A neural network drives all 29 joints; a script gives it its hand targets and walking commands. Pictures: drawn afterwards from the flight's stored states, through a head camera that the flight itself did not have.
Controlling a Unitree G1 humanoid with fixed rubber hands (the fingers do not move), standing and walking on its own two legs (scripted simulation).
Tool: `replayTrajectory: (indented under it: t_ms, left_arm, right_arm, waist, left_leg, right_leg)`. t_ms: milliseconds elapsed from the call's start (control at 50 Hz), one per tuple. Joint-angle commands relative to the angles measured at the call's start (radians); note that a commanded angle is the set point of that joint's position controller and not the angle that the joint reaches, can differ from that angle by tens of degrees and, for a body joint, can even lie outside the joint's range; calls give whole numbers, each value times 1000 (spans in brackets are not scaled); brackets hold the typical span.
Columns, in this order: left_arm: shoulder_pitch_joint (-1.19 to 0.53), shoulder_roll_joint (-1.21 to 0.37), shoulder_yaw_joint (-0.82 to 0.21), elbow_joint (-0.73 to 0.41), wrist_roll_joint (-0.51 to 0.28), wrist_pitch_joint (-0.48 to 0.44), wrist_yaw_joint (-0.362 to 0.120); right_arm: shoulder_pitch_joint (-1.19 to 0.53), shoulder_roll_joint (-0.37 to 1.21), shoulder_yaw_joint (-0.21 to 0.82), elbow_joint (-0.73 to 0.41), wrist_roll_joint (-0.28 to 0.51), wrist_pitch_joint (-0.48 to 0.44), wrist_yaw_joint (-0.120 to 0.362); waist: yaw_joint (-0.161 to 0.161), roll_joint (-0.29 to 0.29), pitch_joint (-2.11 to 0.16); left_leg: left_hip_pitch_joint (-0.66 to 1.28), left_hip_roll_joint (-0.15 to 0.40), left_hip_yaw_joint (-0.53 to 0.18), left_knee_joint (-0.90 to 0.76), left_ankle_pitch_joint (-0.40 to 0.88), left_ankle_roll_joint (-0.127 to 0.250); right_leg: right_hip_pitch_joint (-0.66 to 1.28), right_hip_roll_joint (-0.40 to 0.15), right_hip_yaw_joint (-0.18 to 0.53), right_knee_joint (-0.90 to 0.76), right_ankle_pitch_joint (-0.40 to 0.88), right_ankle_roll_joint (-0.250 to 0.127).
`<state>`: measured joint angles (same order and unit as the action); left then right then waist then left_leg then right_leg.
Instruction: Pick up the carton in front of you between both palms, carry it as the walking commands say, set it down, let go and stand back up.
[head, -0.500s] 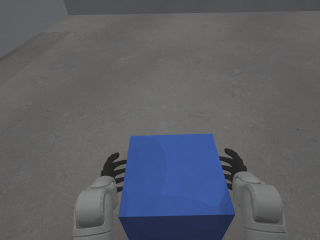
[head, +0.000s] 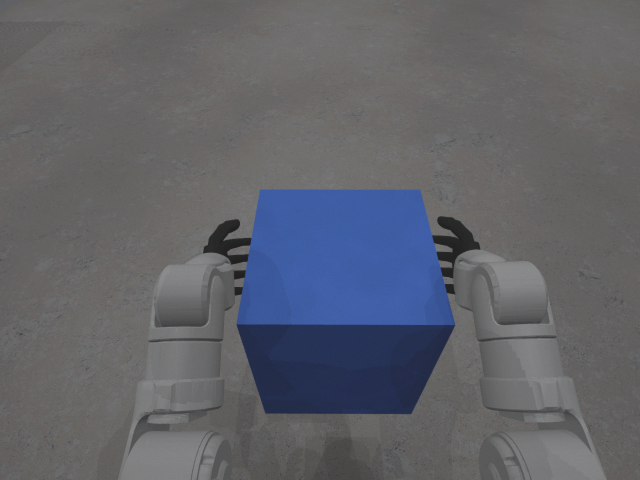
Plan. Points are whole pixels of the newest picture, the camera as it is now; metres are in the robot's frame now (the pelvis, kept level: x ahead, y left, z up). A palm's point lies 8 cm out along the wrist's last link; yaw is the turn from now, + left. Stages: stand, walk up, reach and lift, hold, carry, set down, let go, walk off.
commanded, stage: carry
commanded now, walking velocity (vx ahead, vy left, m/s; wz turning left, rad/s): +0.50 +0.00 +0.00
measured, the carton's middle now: (339, 306) +0.35 -0.01 +0.01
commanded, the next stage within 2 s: none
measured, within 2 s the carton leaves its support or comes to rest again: neither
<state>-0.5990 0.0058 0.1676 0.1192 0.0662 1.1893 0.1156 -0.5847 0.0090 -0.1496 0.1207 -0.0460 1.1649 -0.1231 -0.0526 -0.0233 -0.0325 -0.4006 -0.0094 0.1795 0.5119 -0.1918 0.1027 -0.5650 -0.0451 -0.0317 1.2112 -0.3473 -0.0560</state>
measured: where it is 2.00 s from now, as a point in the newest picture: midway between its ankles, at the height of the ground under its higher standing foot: (315, 209)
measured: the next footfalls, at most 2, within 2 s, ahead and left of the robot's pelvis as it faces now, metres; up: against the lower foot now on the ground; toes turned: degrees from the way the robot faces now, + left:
right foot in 0.30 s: +0.39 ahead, -0.11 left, +0.00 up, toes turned -5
left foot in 0.76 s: +0.70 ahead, +0.08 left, +0.00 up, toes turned +11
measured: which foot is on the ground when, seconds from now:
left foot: down 0.00-0.30, up 0.32-0.74, down 0.76-1.00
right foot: up 0.00-0.28, down 0.30-0.78, up 0.80-1.00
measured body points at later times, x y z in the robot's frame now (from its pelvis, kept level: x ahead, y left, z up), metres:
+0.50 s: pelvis +0.34 -0.05 +0.02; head +0.42 -0.05 +0.46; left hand +0.67 +0.13 +0.08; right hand +0.70 -0.17 +0.07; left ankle +0.28 +0.08 -0.65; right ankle +0.35 -0.11 -0.73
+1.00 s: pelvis +0.68 +0.01 +0.02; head +0.67 +0.02 +0.47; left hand +0.96 +0.15 +0.07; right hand +0.95 -0.15 +0.08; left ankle +0.66 +0.07 -0.73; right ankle +0.72 -0.14 -0.67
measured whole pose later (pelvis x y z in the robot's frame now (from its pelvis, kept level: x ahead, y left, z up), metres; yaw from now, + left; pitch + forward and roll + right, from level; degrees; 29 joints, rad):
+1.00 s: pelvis +0.68 +0.01 +0.02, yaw +0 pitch +4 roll -1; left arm -0.12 -0.13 0.09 -0.23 0.15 1.18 0.08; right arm -0.12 0.13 -0.09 -0.23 -0.12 1.18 -0.09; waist -0.03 0.00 -0.12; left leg -0.18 0.01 0.20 0.30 -0.20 0.07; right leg -0.55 -0.10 -0.08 0.88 -0.25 0.03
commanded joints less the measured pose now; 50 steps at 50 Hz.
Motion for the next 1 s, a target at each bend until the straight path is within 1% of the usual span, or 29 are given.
replayTrajectory:
  t_ms: [0,60,140,200,240,260,280,300,320,340,360,380,400,440,520,600,660,700,720,740,760,780,800,820,840,860,880,940,980]
  left_arm:
    - [-746,-1051,-593,-76,-402,-67,-189]
    - [-787,-1077,-570,-35,-402,-72,-184]
    - [-811,-1103,-556,-28,-406,-64,-182]
    - [-803,-1106,-556,-59,-409,-43,-179]
    - [-771,-1106,-556,-72,-405,-24,-183]
    - [-744,-1110,-556,-72,-400,-16,-187]
    - [-715,-1109,-553,-78,-395,-11,-193]
    - [-669,-1103,-545,-79,-390,-5,-201]
    - [-673,-1069,-541,-85,-363,-8,-201]
    - [-601,-1103,-550,-87,-369,-4,-207]
    - [-607,-1132,-569,-155,-376,-7,-214]
    - [-623,-1158,-591,-229,-388,-8,-221]
    - [-640,-1180,-615,-307,-403,-10,-227]
    - [-598,-1190,-664,-420,-419,-11,-234]
    - [-403,-1112,-739,-543,-412,-11,-252]
    - [-183,-1056,-775,-502,-385,-4,-287]
    - [-51,-1036,-757,-459,-366,7,-302]
    - [0,-1037,-749,-448,-354,13,-309]
    - [12,-1040,-749,-445,-349,16,-314]
    - [9,-1040,-749,-442,-345,19,-319]
    - [-35,-1051,-767,-460,-358,28,-320]
    - [-46,-1048,-767,-449,-363,26,-324]
    - [-64,-1075,-775,-438,-367,19,-325]
    - [-74,-1100,-777,-439,-370,9,-324]
    - [-71,-1121,-779,-435,-369,0,-320]
    - [-59,-1136,-781,-429,-367,-7,-316]
    - [-45,-1147,-783,-425,-365,-14,-310]
    - [2,-1153,-791,-416,-349,-29,-292]
    - [17,-1141,-795,-424,-344,-33,-284]
  right_arm:
    - [-805,1065,607,-93,466,-55,250]
    - [-837,1087,576,-49,466,-58,244]
    - [-856,1104,554,-52,458,-49,235]
    - [-834,1103,548,-81,441,-28,226]
    - [-783,1098,544,-93,418,-9,221]
    - [-758,1096,544,-98,410,1,222]
    - [-737,1098,553,-104,406,9,224]
    - [-736,1096,562,-112,403,16,228]
    - [-718,1148,576,-118,406,29,235]
    - [-686,1130,572,-139,393,33,238]
    - [-692,1153,591,-176,390,31,238]
    - [-683,1169,606,-221,387,27,236]
    - [-666,1180,614,-268,379,22,233]
    - [-576,1178,650,-353,359,13,219]
    - [-356,1105,714,-471,292,-10,196]
    - [-166,1034,762,-492,258,-2,207]
    - [-65,1045,764,-464,277,23,241]
    - [-5,1053,756,-436,283,32,263]
    - [21,1058,750,-425,282,34,274]
    - [41,1061,739,-418,283,37,284]
    - [12,1053,730,-387,277,32,293]
    - [21,1080,733,-372,299,31,299]
    - [-6,1097,741,-386,318,27,304]
    - [-31,1122,752,-392,334,23,309]
    - [-53,1136,758,-409,348,18,312]
    - [-69,1143,767,-422,362,14,314]
    - [-70,1146,773,-428,370,11,317]
    - [-28,1125,772,-425,375,5,327]
    - [-8,1106,770,-428,374,2,330]
  waist:
    - [14,118,-413]
    - [-11,104,-402]
    - [-26,137,-383]
    - [-25,166,-362]
    - [-9,196,-376]
    - [24,182,-424]
    - [68,128,-486]
    - [94,28,-563]
    - [83,-264,-666]
    - [100,-249,-636]
    - [112,-198,-569]
    - [107,-80,-540]
    - [102,-49,-500]
    - [88,-71,-510]
    - [79,-95,-489]
    - [82,-129,-387]
    - [80,-144,-314]
    - [58,-145,-332]
    - [41,-110,-362]
    - [20,-17,-406]
    - [25,232,-458]
    - [23,248,-405]
    - [28,201,-364]
    - [27,114,-351]
    - [33,49,-318]
    - [40,60,-312]
    - [42,90,-315]
    - [41,148,-284]
    - [40,144,-246]
  left_leg:
    - [364,292,-353,-234,-7,128]
    - [440,277,-295,-222,168,136]
    - [548,226,-212,-165,421,89]
    - [600,194,-148,-114,572,50]
    - [601,176,-100,-26,762,5]
    - [553,159,-52,97,805,-33]
    - [424,145,-25,250,672,-65]
    - [209,126,-54,411,347,-81]
    - [-150,-13,-103,656,-248,-117]
    - [-297,-22,-169,798,-330,-107]
    - [-366,14,-191,811,-296,-94]
    - [-372,46,-199,737,-235,-90]
    - [-357,63,-190,656,-187,-98]
    - [-289,71,-169,542,-151,-107]
    - [-321,49,-101,377,-115,-121]
    - [-238,15,-24,125,88,-117]
    - [-84,-15,35,-70,232,-100]
    - [142,-39,78,-138,253,-81]
    - [309,-29,76,-143,201,-78]
    - [491,119,-107,-114,147,-59]
    - [700,390,-577,-155,63,109]
    - [683,432,-706,-254,67,172]
    - [626,410,-612,-254,112,159]
    - [563,386,-528,-255,160,129]
    - [476,364,-448,-271,173,88]
    - [416,340,-382,-300,106,53]
    - [387,318,-329,-324,53,37]
    - [367,291,-236,-385,-12,41]
    - [388,274,-192,-394,35,38]
  right_leg:
    - [-136,-54,16,-81,55,14]
    - [-196,-59,-13,-240,109,42]
    - [-186,-15,-69,-444,220,41]
    - [-109,32,-120,-614,294,28]
    - [47,76,-165,-749,339,10]
    - [233,96,-195,-831,395,1]
    - [469,47,-168,-840,435,-3]
    - [721,-137,59,-745,556,-10]
    - [1044,-368,462,-735,687,-192]
    - [1057,-367,523,-795,603,-232]
    - [1019,-328,438,-797,648,-208]
    - [979,-304,358,-808,671,-160]
    - [922,-285,296,-832,707,-127]
    - [885,-255,212,-863,713,-92]
    - [902,-227,106,-865,802,-102]
    - [814,-159,-11,-882,891,-70]
    - [756,-138,-76,-874,941,-29]
    - [684,-138,-138,-728,980,10]
    - [590,-120,-171,-608,870,36]
    - [421,-95,-161,-410,544,58]
    - [95,26,-113,-138,155,93]
    - [-72,67,-25,22,-142,79]
    - [-120,9,27,76,-133,52]
    - [-109,-29,39,49,-80,39]
    - [-80,-63,43,-26,-25,38]
    - [-38,-80,39,-102,15,44]
    - [-11,-75,16,-156,49,52]
    - [-20,-72,-38,-323,105,86]
    - [-47,-73,-68,-445,169,102]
